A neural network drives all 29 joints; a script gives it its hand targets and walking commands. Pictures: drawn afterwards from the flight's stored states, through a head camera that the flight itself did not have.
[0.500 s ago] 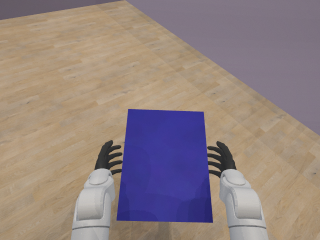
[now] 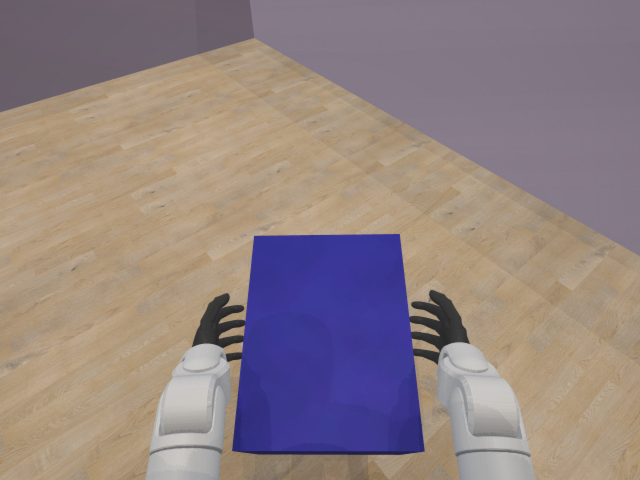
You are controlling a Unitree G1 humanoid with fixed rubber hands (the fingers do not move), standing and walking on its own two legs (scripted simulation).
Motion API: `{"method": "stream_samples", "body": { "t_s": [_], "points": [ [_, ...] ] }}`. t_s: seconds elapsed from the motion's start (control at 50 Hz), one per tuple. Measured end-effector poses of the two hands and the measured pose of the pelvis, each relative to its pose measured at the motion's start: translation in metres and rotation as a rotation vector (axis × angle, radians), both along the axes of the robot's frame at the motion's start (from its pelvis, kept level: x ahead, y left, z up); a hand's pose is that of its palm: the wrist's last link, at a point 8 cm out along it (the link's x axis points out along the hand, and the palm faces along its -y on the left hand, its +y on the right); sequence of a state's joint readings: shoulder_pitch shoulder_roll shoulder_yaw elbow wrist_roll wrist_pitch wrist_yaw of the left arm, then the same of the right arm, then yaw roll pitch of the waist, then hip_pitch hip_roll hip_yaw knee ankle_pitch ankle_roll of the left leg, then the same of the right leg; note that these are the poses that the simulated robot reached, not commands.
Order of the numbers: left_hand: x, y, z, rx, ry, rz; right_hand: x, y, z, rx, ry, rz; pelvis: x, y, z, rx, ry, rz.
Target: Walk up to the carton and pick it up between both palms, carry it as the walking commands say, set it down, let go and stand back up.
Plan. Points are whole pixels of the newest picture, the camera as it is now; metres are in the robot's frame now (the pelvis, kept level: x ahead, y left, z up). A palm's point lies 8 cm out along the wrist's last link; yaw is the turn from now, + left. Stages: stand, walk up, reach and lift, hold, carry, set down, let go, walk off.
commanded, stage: carry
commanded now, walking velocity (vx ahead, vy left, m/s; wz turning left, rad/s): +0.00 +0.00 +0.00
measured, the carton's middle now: (327, 346) +0.34 +0.01 -0.06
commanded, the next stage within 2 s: none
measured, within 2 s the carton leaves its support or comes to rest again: neither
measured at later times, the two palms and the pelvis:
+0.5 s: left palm (225, 280) +0.42 +0.17 -0.01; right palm (422, 270) +0.43 -0.13 +0.01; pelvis +0.14 +0.01 -0.02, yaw -1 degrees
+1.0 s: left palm (231, 232) +0.48 +0.16 +0.03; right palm (422, 231) +0.49 -0.14 +0.03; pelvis +0.20 +0.00 +0.00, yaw +0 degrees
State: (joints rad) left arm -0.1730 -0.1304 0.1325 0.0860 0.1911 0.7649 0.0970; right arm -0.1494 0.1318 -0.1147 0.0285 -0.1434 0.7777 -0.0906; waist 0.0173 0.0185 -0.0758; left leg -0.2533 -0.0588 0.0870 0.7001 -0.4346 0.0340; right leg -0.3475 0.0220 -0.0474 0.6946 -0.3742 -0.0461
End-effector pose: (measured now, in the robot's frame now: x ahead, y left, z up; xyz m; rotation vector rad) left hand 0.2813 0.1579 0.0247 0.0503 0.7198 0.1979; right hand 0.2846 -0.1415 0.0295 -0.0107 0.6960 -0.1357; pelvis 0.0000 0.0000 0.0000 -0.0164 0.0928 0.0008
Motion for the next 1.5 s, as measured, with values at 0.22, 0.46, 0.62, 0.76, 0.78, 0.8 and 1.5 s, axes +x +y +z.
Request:
{"method": "stream_samples", "body": {
  "t_s": [0.22,0.46,0.62,0.76,0.78,0.8,1.5],
  "points": [
    [0.06,0.001,0.003,-0.051,-0.108,-0.008,0.052,0.0,0.007,-0.022,-0.091,-0.022,0.055,0.007,-0.019,-0.039,-0.057,-0.038],
    [0.129,0.007,-0.034,-0.038,0.02,-0.006,0.128,0.007,-0.024,-0.027,0.015,0.0,0.134,0.008,-0.021,-0.027,-0.003,-0.016],
    [0.182,0.018,-0.021,-0.113,-0.057,0.01,0.179,0.018,-0.004,-0.091,-0.024,0.006,0.181,0.021,-0.014,-0.018,-0.019,-0.003],
    [0.208,0.025,0.005,-0.035,-0.081,-0.001,0.201,0.024,0.005,-0.032,-0.044,0.012,0.203,0.027,-0.003,-0.022,-0.035,-0.005],
    [0.21,0.025,0.006,-0.031,-0.083,0.002,0.203,0.024,0.006,-0.028,-0.046,0.015,0.205,0.025,-0.003,-0.018,-0.037,-0.004],
    [0.211,0.024,0.008,-0.027,-0.086,0.005,0.206,0.023,0.007,-0.024,-0.049,0.019,0.206,0.024,-0.003,-0.013,-0.039,-0.002],
    [0.14,0.004,0.019,-0.033,-0.054,0.009,0.147,0.003,0.029,0.001,-0.089,0.009,0.149,0.002,0.001,0.017,-0.098,0.004]
  ]
}}
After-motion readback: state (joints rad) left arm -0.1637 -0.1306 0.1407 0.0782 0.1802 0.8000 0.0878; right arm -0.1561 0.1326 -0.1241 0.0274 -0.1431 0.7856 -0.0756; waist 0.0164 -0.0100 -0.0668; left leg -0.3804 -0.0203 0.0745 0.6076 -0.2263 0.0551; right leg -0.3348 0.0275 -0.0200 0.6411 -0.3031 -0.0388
